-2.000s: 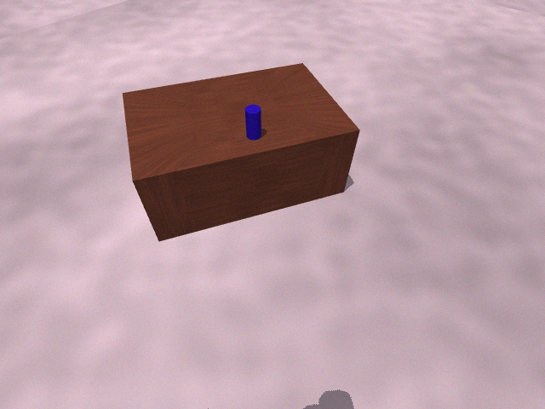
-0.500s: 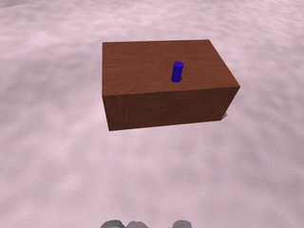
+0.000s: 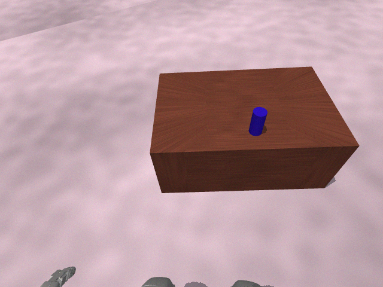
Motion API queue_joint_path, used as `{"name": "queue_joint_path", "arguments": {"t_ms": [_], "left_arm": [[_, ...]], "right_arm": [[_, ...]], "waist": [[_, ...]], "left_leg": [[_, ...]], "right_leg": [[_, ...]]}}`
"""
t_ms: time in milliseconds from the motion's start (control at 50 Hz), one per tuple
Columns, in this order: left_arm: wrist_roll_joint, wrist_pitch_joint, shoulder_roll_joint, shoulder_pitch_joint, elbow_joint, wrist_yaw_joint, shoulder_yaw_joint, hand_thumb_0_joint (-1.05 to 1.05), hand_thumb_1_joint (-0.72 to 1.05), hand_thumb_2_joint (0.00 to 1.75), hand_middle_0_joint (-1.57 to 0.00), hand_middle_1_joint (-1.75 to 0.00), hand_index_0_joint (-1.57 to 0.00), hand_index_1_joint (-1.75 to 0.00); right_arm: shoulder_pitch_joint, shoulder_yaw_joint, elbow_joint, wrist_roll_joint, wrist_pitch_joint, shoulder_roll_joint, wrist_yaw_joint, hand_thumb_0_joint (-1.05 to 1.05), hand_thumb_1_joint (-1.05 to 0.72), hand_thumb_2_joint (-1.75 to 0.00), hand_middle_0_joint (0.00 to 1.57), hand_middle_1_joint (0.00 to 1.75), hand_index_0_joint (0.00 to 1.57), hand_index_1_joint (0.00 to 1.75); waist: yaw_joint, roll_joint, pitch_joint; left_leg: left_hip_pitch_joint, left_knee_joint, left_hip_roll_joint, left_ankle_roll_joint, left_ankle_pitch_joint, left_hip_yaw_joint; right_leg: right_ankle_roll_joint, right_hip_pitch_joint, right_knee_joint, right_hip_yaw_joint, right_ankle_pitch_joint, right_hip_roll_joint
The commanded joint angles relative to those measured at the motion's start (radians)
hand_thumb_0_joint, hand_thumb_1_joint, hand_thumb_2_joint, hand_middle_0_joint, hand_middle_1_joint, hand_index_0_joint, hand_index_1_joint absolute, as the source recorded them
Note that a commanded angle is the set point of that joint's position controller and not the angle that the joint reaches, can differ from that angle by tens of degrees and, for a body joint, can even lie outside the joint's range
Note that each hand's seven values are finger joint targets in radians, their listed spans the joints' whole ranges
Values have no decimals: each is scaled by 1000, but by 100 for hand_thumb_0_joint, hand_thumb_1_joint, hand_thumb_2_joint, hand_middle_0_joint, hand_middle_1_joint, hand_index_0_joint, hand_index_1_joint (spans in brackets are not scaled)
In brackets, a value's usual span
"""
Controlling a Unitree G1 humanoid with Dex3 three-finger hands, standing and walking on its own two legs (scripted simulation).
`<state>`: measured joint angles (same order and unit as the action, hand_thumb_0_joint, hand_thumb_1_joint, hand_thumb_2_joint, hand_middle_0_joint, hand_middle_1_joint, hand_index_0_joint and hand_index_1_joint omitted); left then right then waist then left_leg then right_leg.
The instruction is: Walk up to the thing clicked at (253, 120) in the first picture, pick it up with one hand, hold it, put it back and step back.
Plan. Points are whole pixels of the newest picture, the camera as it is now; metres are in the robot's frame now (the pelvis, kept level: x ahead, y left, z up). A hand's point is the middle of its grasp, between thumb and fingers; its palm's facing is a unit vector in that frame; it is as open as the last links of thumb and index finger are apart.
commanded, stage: walk up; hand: right
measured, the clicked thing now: (257, 121) +0.81 -0.27 -0.30
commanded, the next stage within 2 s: none
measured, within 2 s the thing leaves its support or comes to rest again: neither
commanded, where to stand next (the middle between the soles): +0.39 -0.01 m, yaw +2 degrees
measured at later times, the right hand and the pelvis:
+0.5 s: hand (303, 215) +0.29 -0.26 -0.10, palm faces -0.07 +0.90 -0.42, open 7.3 cm; pelvis +0.19 +0.01 +0.01, yaw +2 degrees
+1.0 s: hand (305, 188) +0.39 -0.31 -0.15, palm faces -0.08 +0.93 -0.36, open 7.3 cm; pelvis +0.32 -0.04 +0.00, yaw +2 degrees
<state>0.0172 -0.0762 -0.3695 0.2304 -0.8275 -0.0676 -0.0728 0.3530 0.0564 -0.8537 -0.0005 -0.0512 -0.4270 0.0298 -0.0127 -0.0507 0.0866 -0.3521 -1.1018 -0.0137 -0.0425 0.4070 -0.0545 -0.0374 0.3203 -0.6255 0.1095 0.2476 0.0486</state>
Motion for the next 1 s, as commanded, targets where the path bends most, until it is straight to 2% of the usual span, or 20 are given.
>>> {"name": "queue_joint_path", "arguments": {"t_ms": [0, 100, 160, 200, 240, 260, 280, 300, 340, 400, 500, 560, 640, 660, 680, 700, 720, 800, 900, 980], "left_arm": [[-4, -21, -282, 46, 71, 18, -72, 0, 90, 90, -20, -30, -20, -30], [6, -24, -295, 91, 96, 13, -77, 0, 90, 90, -20, -30, -20, -30], [3, -14, -295, 120, 99, 8, -70, 0, 90, 90, -20, -30, -20, -30], [-1, -3, -299, 119, 100, 7, -63, 0, 90, 90, -20, -30, -20, -30], [0, 3, -250, 115, 116, 11, -33, 0, 90, 90, -20, -30, -20, -30], [-8, 5, -189, 152, 124, 16, -14, 0, 90, 90, -20, -30, -20, -30], [-16, 15, -182, 182, 122, 18, -20, 0, 90, 90, -20, -30, -20, -30], [-5, 25, -297, 156, 97, 34, -44, 0, 90, 90, -20, -30, -20, -30], [-12, 29, -271, 169, 70, 34, -33, 0, 90, 90, -20, -30, -20, -30], [-11, 34, -251, 223, 29, 22, -39, 0, 90, 90, -20, -30, -20, -30], [1, 35, -223, 114, 63, -5, -41, 0, 90, 90, -20, -30, -20, -30], [-2, 24, -224, 83, 62, -15, -50, 0, 90, 90, -20, -30, -20, -30], [5, -3, -245, 191, 5, 13, -64, 0, 90, 90, -20, -30, -20, -30], [12, -14, -294, 224, 8, 25, -79, 0, 90, 90, -20, -30, -20, -30], [10, -22, -371, 231, 33, 39, -89, 0, 90, 90, -20, -30, -20, -30], [-2, -15, -405, 209, 35, 38, -88, 0, 90, 90, -20, -30, -20, -30], [-15, -11, -381, 176, 42, 42, -82, 0, 90, 90, -20, -30, -20, -30], [-9, -11, -314, 98, 53, 59, -49, 0, 90, 90, -20, -30, -20, -30], [-7, -3, -296, 37, 53, 75, -27, 0, 90, 90, -20, -30, -20, -30], [-21, 19, -271, -46, 48, 80, 0, 0, 90, 90, -20, -30, -20, -30]], "right_arm": [[90, 62, 51, 8, -31, -185, 9, 0, -90, -90, 20, 30, 20, 30], [-37, 58, 90, 19, -31, -163, 26, 0, -90, -90, 20, 30, 20, 30], [-85, 55, 106, 19, -42, -141, 26, 0, -90, -90, 20, 30, 20, 30], [-80, 58, 101, 16, -49, -142, 22, 0, -90, -90, 20, 30, 20, 30], [54, 78, 60, 21, -61, -191, 4, 0, -90, -90, 20, 30, 20, 30], [151, 101, 43, 38, -65, -266, -7, 0, -90, -90, 20, 30, 20, 30], [175, 123, 79, 34, -67, -357, -18, 0, -90, -90, 20, 30, 20, 30], [129, 131, 93, -3, -60, -364, -17, 0, -90, -90, 20, 30, 20, 30], [44, 94, 112, -4, -60, -291, -26, 0, -90, -90, 20, 30, 20, 30], [4, 73, 111, -4, -68, -246, -25, 0, -90, -90, 20, 30, 20, 30], [6, 82, 135, 10, -71, -272, -16, 0, -90, -90, 20, 30, 20, 30], [-35, 84, 145, 11, -64, -282, -9, 0, -90, -90, 20, 30, 20, 30], [-33, 49, 149, 8, -33, -199, -12, 0, -90, -90, 20, 30, 20, 30], [14, 28, 151, 3, -33, -137, -14, 0, -90, -90, 20, 30, 20, 30], [30, 2, 166, 2, -28, -74, -16, 0, -90, -90, 20, 30, 20, 30], [-8, 38, 144, 9, -13, -182, -31, 0, -90, -90, 20, 30, 20, 30], [-11, 47, 124, 5, -7, -208, -34, 0, -90, -90, 20, 30, 20, 30], [32, 45, 54, 5, 3, -184, -18, 0, -90, -90, 20, 30, 20, 30], [-23, 38, 20, 12, 23, -144, -20, 0, -90, -90, 20, 30, 20, 30], [-26, 49, -13, 14, 19, -164, -29, 0, -90, -90, 20, 30, 20, 30]], "waist": [[-3, 213, 26], [-40, 190, -2], [-51, 174, -36], [-26, 148, -48], [53, 42, -125], [98, -161, -195], [99, -233, -197], [97, -81, -190], [45, -7, -71], [7, -78, -50], [37, -119, -26], [22, -136, -5], [-43, 34, -100], [-63, 205, -138], [-55, 371, -115], [-65, 276, -78], [-49, 209, -44], [-7, 236, -60], [-2, 223, -97], [43, 156, -116]], "left_leg": [[-157, 68, -57, 15, -90, -5], [-160, 352, -75, 43, -143, 67], [-83, 478, -39, 33, -197, 122], [35, 546, -15, 24, -233, 158], [310, 583, 6, -4, -192, 131], [459, 677, -136, -63, -15, -100], [542, 832, -404, -174, 153, -615], [448, 825, -456, -256, 122, -641], [319, 799, -362, -191, -141, -374], [178, 784, -277, -166, -361, -130], [147, 799, -259, -195, -256, -57], [42, 804, -232, -166, -59, -31], [-20, 470, -153, -96, -189, 58], [-103, 237, -85, -51, -173, 120], [-274, 38, 20, 10, 119, 132], [-274, -37, -10, 9, 191, 50], [-280, -64, -41, 13, 144, 1], [-199, 75, -64, 17, 13, 27], [-11, 322, -47, 32, -49, 76], [165, 505, -17, 4, -245, 81]], "right_leg": [[-179, -37, 420, -273, 163, 222], [-197, -101, 401, -198, 135, 230], [-171, -147, 315, -145, -29, 207], [-157, -98, 241, -114, -79, 202], [-116, 25, 4, -54, -158, 152], [-66, 158, -289, 9, -65, 69], [-17, 400, -469, -32, 279, -80], [-23, 364, -552, -165, 308, 6], [-15, 352, -548, -218, 196, 36], [7, 230, -446, -172, 109, 59], [31, 198, -215, -100, 41, 79], [20, 87, -90, -71, -27, 56], [3, -206, 93, -31, -34, -29], [-41, -301, 205, -200, 28, 84], [-129, -318, 328, -591, 54, 324], [-241, -222, 340, -692, 75, 395], [-256, -187, 322, -626, 56, 372], [-180, -118, 256, -326, -134, 226], [-169, -14, 165, -219, -362, 224], [-102, 103, 44, -192, -203, 190]]}}
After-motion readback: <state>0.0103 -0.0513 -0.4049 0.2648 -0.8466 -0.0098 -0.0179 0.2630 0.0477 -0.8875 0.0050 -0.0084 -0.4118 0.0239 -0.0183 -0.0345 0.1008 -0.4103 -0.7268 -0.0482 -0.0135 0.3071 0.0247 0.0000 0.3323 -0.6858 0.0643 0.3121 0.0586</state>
